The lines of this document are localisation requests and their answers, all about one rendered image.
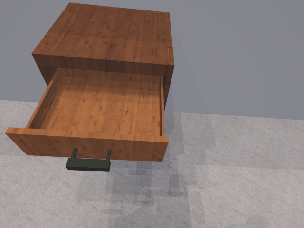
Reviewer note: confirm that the cabinet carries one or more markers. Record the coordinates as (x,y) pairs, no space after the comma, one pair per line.
(110,39)

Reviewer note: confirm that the drawer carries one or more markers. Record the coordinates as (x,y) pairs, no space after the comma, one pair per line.
(97,111)

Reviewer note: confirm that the handle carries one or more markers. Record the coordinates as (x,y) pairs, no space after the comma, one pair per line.
(81,164)

